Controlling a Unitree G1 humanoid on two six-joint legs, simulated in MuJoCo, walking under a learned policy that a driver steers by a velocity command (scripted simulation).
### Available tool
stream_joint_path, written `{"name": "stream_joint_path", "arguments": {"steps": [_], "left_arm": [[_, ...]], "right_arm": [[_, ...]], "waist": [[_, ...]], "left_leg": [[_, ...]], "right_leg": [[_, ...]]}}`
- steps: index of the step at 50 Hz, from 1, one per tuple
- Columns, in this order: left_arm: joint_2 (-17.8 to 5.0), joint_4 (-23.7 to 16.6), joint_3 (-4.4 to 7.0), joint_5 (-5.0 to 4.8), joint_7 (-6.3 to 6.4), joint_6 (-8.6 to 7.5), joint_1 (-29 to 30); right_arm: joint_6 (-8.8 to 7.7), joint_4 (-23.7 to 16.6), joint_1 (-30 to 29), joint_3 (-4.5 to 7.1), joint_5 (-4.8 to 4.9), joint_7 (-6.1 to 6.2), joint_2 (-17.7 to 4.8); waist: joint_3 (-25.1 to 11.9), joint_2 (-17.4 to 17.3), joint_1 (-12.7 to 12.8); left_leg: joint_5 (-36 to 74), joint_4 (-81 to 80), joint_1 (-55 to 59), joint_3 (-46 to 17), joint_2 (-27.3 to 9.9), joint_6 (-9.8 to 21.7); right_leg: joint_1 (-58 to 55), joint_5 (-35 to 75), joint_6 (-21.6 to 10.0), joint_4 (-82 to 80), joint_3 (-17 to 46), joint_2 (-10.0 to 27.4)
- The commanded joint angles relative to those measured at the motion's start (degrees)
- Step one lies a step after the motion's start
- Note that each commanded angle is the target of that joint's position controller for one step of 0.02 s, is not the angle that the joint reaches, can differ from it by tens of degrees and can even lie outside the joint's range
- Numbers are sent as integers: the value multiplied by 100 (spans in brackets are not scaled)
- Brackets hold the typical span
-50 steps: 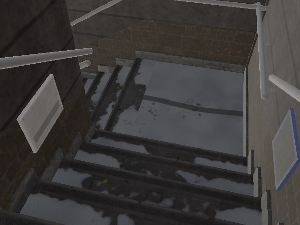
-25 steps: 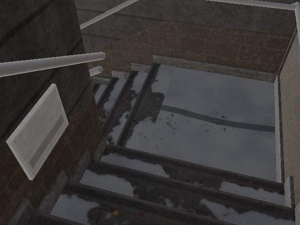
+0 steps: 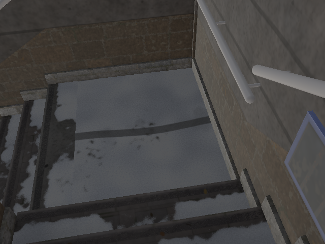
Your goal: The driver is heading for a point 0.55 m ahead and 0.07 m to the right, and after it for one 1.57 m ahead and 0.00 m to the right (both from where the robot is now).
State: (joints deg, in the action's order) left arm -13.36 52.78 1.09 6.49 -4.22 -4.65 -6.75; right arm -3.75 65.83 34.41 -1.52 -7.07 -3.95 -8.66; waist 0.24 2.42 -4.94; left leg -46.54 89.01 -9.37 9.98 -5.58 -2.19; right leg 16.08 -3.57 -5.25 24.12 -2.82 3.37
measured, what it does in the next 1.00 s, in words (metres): goes down: left foot 0.17 m lower, then right foot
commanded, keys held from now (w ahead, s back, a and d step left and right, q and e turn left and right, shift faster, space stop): w+e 0.42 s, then w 0.22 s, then q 0.36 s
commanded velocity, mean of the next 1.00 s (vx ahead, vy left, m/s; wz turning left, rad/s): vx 0.41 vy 0.00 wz -0.27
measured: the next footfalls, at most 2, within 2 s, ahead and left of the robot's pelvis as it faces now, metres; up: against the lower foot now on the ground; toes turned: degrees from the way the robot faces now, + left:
left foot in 0.36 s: +0.34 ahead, +0.14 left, -0.17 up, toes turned -12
right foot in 0.74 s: +0.44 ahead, -0.12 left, -0.17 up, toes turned -24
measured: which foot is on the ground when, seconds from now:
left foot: up 0.00-0.34, down 0.36-0.76, up 0.78-1.00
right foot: down 0.00-0.36, up 0.38-0.72, down 0.74-1.00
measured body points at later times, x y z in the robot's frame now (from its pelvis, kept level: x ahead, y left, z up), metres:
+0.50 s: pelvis +0.28 +0.06 -0.21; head +0.28 +0.06 +0.24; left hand +0.40 +0.27 -0.35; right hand +0.23 -0.21 -0.35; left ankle +0.30 +0.15 -0.93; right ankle +0.23 -0.07 -0.68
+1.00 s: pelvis +0.47 +0.03 -0.27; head +0.48 +0.04 +0.18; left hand +0.59 +0.24 -0.41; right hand +0.54 -0.26 -0.38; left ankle +0.62 +0.13 -0.95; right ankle +0.41 -0.10 -0.93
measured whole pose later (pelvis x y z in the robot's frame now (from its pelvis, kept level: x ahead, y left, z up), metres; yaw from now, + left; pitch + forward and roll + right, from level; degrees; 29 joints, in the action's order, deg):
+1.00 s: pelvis +0.47 +0.03 -0.27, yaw -15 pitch +2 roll -3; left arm -12.4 48.3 -1.8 7.0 -1.4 -7.9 -19.8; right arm -2.6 46.9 10.3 2.2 -5.9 -3.2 -15.9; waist -2.2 -1.4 2.3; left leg 16.2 53.3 -40.9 -2.2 -4.1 0.3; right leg 28.8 -36.1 2.6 63.6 -7.2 5.7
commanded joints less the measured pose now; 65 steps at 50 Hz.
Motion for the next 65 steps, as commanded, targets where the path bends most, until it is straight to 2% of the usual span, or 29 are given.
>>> {"name": "stream_joint_path", "arguments": {"steps": [1, 4, 8, 11, 16, 18, 19, 20, 21, 23, 26, 30, 35, 36, 37, 38, 39, 40, 41, 43, 45, 48, 53, 55, 57, 58, 60, 62, 65], "left_arm": [[-1438, 1396, 530, 98, 144, 28, -4872], [466, 427, -176, -123, 126, -183, -1427], [-284, -64, -174, -141, 142, -370, -741], [-104, -16, -253, -170, 558, -518, -1587], [-738, -380, -233, -120, 130, -149, -1833], [-912, -423, -231, 7, -200, -12, -1734], [347, -130, -376, -168, -314, -74, -3538], [36, -379, -351, -493, -378, -66, -3602], [-322, -915, -252, -530, -260, -21, -2220], [-105, -1002, -312, -370, -45, 43, -1693], [228, -893, -375, 84, -320, 206, -1941], [-145, -942, -253, 114, -404, 277, -1033], [-677, -1663, -98, 80, -96, 21, -137], [-9, -897, -81, -708, 256, 195, -764], [-133, -624, -89, -792, 406, 262, -1637], [-1851, -737, 318, -281, 170, -75, -2516], [-1589, -526, 296, -83, 116, -156, -3557], [-1149, -525, 229, 134, 172, -294, -3621], [-982, -331, 185, -48, 175, -327, -2966], [544, -688, -329, -249, 201, -221, -1205], [143, -885, -263, -100, 249, -318, -525], [-857, -1172, -55, 132, 328, -554, 68], [-770, -528, -107, -289, 393, -178, -1752], [-1251, -633, -67, 87, 158, -8, -1069], [-52, -1044, -217, -140, 29, 96, -1651], [-460, -1296, -180, -382, 18, 112, -846], [-846, -1884, -95, -563, 313, -50, -346], [-606, -1652, -213, -344, 493, -59, -809], [-596, -1664, -187, -267, 468, 156, -975]], "right_arm": [[-270, -1430, -1795, 305, 486, -248, -968], [-404, -1808, -2040, 163, 302, 403, -494], [-87, -1493, -679, 39, 173, 258, -182], [-53, -1992, -2085, -16, 309, 220, -640], [33, -2239, -1871, 179, 262, 117, -1172], [-181, -1613, 34, 644, 452, 165, -2085], [-231, -1540, 298, 719, 237, 43, -2374], [-176, -1769, 203, 690, -6, -45, -2332], [-87, -1659, 203, 732, -63, -10, -2268], [-127, -1556, -592, 250, 41, -53, -950], [-517, -1167, -1265, 37, 169, 308, -350], [-716, -1092, -1556, 206, 138, 248, -1457], [-558, -1168, -1319, 108, 313, 299, -1383], [-222, -735, -443, 344, 727, 352, -1714], [-90, -741, -451, 351, 741, 393, -1712], [-371, -1753, -1819, 366, 309, 60, -1485], [-503, -1759, -1507, 195, 203, -188, -814], [-463, -2017, -2202, 261, 613, -204, -1051], [-361, -2187, -2666, 247, 603, -45, -781], [-171, -1885, -1810, 155, 141, 177, -581], [117, -1273, -554, 210, -179, 90, -476], [187, -1725, -1334, 423, 117, 63, -823], [152, -2239, -2892, 392, 193, 300, -902], [98, -1810, -1175, 670, 197, 404, -1272], [-50, -1865, -423, 1153, 388, 483, -2910], [-213, -1809, 71, 986, 273, 331, -2412], [-336, -2184, -617, 796, 367, 87, -2206], [-265, -2167, -1117, 446, 236, 0, -1566], [-319, -2476, -1948, 339, 431, 221, -1461]], "waist": [[-1280, 486, 2249], [406, -1026, 520], [258, -17, -236], [76, -617, 801], [451, -64, 290], [-374, -570, -459], [-2179, -2301, 389], [-2015, -1562, 163], [-1085, -1250, -319], [272, -82, 423], [984, -559, 866], [414, -441, 739], [-454, -717, 543], [-411, -623, 539], [-292, -857, 830], [-1319, 672, 1474], [-2992, 1845, 1750], [-1460, 65, 2026], [-358, -463, 1509], [-481, -506, 424], [70, 227, -159], [-64, -220, 35], [649, 257, 1105], [121, 100, 157], [-1968, -2486, 371], [-1950, -1792, -325], [-1142, -1343, -164], [-495, -234, 409], [-395, -526, 810]], "left_leg": [[-474, 2914, -5490, -784, 344, -85], [2667, -1397, -4527, -2054, -741, 426], [5249, -2127, -325, -819, 84, 382], [7976, -5360, -1397, -1462, -109, 36], [5877, -6716, 275, -1115, 243, 259], [6934, -6503, 2431, -1153, -245, 1135], [11793, -3990, 4865, -1629, -1458, 2638], [12122, -4317, 4532, -2934, -2155, 3013], [9245, -5056, 3750, -3620, -2397, 2771], [5119, -6024, 737, -2928, -1793, 1805], [3533, -6639, -1965, -2002, -990, 1510], [2377, -6410, -3198, -1693, -628, 1569], [6583, -4849, -795, -1882, -749, 1597], [8717, -4576, -309, -1420, -586, 1202], [9604, -3680, -886, -1389, -350, 1027], [6954, -1613, -3637, -1140, 213, 623], [414, 611, -5369, -1158, 709, 16], [949, 197, -6178, -2112, 780, 219], [1570, -273, -6513, -1961, 505, 250], [2787, -1659, -5033, -2130, -295, 337], [5365, -1735, -2629, -1591, -52, 416], [7237, -3449, -559, -847, 284, 164], [6112, -6640, -1935, -1236, -196, 356], [7153, -6003, 726, -418, 329, 521], [10365, -5309, 3388, -2076, -729, 2305], [10942, -5176, 3993, -2506, -1106, 2281], [7444, -5485, 2363, -3978, -1816, 2433], [6454, -5928, 408, -4081, -1850, 2134], [4999, -6166, -1339, -3300, -574, 1772]], "right_leg": [[-6073, 5235, -1868, 1224, 1934, 1442], [-937, 649, -1190, 240, 2036, 1499], [4144, -595, -1185, 887, 1006, 95], [2670, -2407, -573, 2351, 1130, -260], [2457, -2526, -693, 3485, 2775, 26], [2649, -1106, -29, 6163, 2381, -388], [4452, -4473, 501, 9611, 1018, -1174], [5994, -4148, 626, 11139, 838, -1110], [7209, -3613, 735, 11225, 796, -790], [6323, -1250, 358, 9189, 1398, 70], [4963, 507, -103, 6651, 988, 507], [2779, 1876, 47, 5321, 565, 141], [2824, -731, 476, 4197, 33, -190], [1683, -655, 200, 2850, -320, -429], [368, -478, 194, 2149, -367, -669], [-2858, 1804, -619, 2498, 154, -340], [-4872, 2613, -2339, 1867, 2939, 1719], [-3377, 2228, -2245, 1235, 4025, 2016], [-2038, 1369, -1884, 1229, 3478, 2032], [125, 330, -1211, 1465, 2334, 1984], [3161, -1298, -622, 1488, 815, 1071], [4224, -3666, 237, 1868, -330, 811], [1226, -3446, 120, 2638, 1472, 2064], [2028, -3224, 280, 4027, 790, 1797], [3071, -4900, 1125, 9100, -574, -92], [4590, -4795, 1176, 10050, -101, -220], [5872, -4011, 1151, 10038, 800, 112], [5438, -2275, 1063, 8863, 1411, 408], [4492, -753, 1154, 7692, 719, 143]]}}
